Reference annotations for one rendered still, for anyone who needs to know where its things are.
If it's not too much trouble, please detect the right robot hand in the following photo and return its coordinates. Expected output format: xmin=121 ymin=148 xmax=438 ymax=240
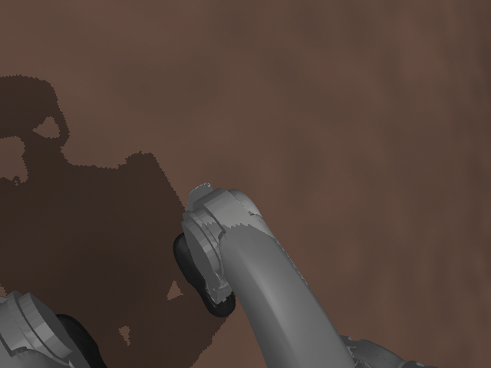
xmin=340 ymin=335 xmax=406 ymax=368

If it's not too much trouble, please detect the right robot foot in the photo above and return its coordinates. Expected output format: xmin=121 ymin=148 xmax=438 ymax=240
xmin=173 ymin=232 xmax=236 ymax=317

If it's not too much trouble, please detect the left robot foot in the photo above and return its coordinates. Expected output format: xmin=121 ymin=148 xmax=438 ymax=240
xmin=56 ymin=314 xmax=107 ymax=368

